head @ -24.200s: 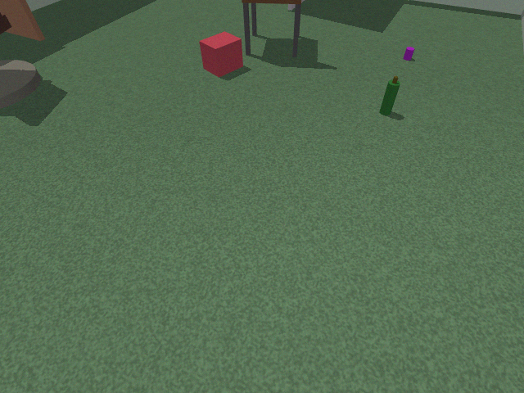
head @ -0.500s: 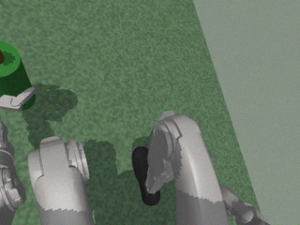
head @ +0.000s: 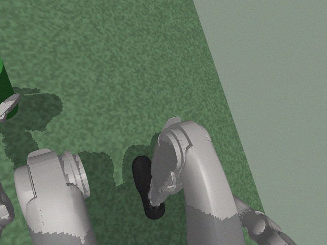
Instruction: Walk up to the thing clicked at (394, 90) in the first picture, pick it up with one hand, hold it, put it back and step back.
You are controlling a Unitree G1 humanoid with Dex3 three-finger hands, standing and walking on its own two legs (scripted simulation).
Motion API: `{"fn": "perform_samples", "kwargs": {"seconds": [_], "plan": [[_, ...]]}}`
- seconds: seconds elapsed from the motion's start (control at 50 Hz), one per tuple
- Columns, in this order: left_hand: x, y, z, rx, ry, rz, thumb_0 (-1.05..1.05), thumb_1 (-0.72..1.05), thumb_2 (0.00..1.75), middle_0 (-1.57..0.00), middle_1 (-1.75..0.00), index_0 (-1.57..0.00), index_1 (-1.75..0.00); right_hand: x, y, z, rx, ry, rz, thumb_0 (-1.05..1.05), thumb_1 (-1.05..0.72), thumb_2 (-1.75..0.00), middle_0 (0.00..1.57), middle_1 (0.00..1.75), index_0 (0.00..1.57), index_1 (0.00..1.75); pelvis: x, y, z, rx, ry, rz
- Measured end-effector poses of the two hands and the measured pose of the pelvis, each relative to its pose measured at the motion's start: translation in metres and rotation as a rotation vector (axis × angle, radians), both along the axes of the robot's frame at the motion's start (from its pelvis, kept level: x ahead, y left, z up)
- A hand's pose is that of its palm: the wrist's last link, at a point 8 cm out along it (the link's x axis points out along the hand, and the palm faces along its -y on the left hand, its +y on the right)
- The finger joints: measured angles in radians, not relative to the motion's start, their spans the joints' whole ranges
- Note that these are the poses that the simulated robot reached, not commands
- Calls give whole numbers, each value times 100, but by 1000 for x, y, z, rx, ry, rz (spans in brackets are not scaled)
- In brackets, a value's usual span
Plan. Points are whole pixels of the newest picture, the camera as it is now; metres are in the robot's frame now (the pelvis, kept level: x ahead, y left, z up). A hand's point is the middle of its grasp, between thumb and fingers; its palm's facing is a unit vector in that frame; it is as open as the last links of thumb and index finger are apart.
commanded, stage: lower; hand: left
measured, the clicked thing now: out of the picture +0.47 +0.24 -0.13
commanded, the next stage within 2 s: loosen in 0.60 s
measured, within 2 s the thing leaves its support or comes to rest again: rests again in 0.94 s
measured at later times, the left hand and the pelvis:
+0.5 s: hand out of the picture +0.46 +0.24 -0.16, palm faces +0.26 -0.97 +0.01, open 10.2 cm; pelvis +0.00 +0.01 +0.00, yaw -1 degrees
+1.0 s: hand out of the picture +0.46 +0.24 -0.16, palm faces +0.26 -0.96 +0.03, open 10.9 cm; pelvis +0.00 +0.01 +0.00, yaw -2 degrees
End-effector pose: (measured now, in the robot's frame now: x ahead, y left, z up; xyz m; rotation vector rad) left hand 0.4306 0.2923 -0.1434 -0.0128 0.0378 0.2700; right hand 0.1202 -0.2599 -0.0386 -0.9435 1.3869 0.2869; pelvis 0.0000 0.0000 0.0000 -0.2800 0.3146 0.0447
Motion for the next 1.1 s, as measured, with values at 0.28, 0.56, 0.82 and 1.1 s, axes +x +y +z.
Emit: {"fn": "perform_samples", "kwargs": {"seconds": [0.28, 0.56, 0.82, 1.1], "plan": [[-1, -3, -11, -3, 1, -7, -1, -43, 111, -72, -106, -72, -106, 3, 7, 7, -24, 11, 34, 0, -91, -91, 21, 30, 21, 30, -1, 5, 1, -23, -13, -7], [-3, -7, -20, -3, 3, -13, -1, -44, 111, -72, -106, -72, -106, 9, 10, 9, -35, 16, 66, 0, -90, -90, 21, 30, 21, 30, -1, 6, 1, -36, -23, -13], [-9, -7, -23, -2, -6, -9, -1, -42, 107, -74, -101, -74, -101, 11, 13, 9, -32, 14, 83, 0, -91, -90, 21, 30, 21, 30, -2, 6, 0, -39, -31, -15], [-6, -8, -21, -14, -26, -8, -1, -42, 48, -66, -58, -65, -59, 11, 16, 14, -39, 10, 94, 0, -92, -90, 21, 30, 21, 30, -2, 8, 0, -51, -35, -18]]}}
